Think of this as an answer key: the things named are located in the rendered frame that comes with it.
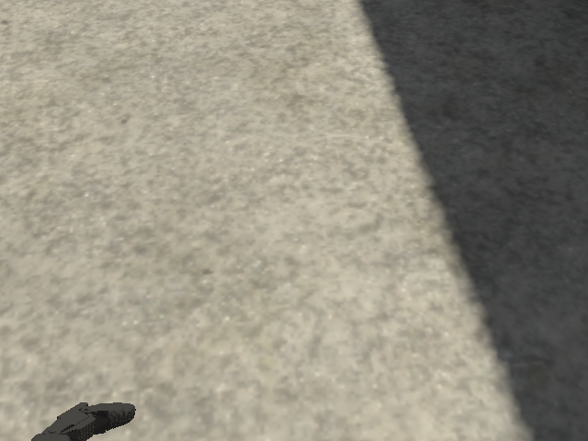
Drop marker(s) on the robot left hand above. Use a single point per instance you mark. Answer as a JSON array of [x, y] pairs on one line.
[[82, 421]]

